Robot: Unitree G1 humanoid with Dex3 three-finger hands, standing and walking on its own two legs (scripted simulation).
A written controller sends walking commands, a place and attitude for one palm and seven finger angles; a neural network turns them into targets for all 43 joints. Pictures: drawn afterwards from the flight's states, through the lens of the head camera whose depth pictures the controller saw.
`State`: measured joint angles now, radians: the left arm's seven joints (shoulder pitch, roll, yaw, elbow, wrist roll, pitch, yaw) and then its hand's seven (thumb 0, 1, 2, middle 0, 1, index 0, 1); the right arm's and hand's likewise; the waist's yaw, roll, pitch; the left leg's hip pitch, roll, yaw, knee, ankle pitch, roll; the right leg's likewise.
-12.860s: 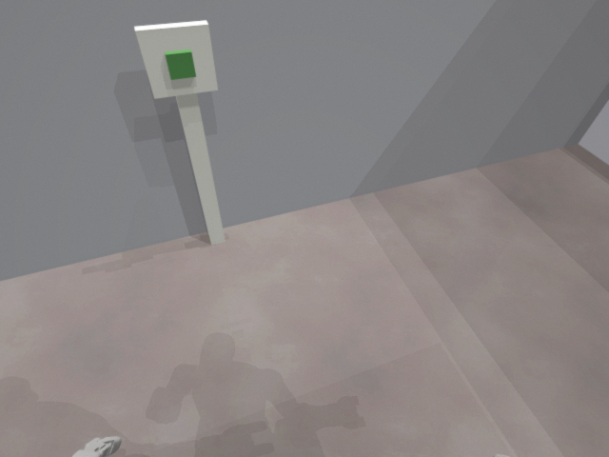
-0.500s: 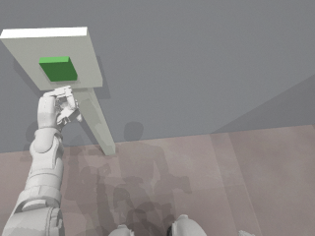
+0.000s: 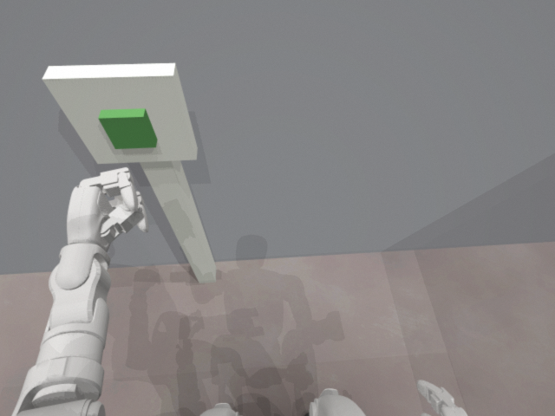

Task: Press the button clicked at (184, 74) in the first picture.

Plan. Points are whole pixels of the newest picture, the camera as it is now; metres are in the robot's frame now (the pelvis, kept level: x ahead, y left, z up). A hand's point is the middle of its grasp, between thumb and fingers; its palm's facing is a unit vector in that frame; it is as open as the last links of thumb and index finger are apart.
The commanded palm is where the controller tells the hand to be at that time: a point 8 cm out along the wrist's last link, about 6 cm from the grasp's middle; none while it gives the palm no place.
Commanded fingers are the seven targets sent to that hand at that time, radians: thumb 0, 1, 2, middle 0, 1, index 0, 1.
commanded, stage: draw the hand back to the body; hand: left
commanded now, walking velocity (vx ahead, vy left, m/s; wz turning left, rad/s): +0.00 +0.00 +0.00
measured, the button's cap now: (130, 128) +0.54 +0.24 +0.07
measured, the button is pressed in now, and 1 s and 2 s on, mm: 0 0 0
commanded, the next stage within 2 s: step back with the hand held close in 1.32 s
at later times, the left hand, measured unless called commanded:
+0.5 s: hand (77, 261) +0.28 +0.22 +0.13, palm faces +0.20 -0.95 -0.25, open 3.1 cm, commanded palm +0.24 +0.27 +0.15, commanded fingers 0.00 0.90 0.90 -1.30 -1.50 -1.30 -1.50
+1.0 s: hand out of the picture +0.22 +0.25 +0.20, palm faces +0.37 -0.83 -0.41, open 3.1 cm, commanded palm +0.16 +0.29 +0.22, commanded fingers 0.00 0.90 0.90 -1.30 -1.50 -1.30 -1.50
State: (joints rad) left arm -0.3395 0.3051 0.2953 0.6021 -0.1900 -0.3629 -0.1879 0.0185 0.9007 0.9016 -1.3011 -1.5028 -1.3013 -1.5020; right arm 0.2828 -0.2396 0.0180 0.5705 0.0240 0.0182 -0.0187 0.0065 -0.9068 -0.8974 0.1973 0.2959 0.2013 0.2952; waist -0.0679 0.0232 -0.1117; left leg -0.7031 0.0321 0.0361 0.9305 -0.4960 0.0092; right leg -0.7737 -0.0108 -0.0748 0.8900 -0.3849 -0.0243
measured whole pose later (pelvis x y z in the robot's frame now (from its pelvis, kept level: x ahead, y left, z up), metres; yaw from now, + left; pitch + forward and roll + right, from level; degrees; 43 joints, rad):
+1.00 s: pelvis +0.04 +0.01 +0.05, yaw +1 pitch -3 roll -1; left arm 0.52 0.33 0.25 -0.45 -0.05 -0.05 0.09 0.02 0.89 0.90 -1.31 -1.50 -1.31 -1.50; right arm 0.21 -0.22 0.04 0.60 0.00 -0.11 -0.06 0.01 -0.90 -0.90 0.20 0.30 0.20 0.30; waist 0.06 0.07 -0.01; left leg -0.04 0.01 0.03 0.42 -0.33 0.02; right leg -0.11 -0.01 -0.08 0.40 -0.24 0.00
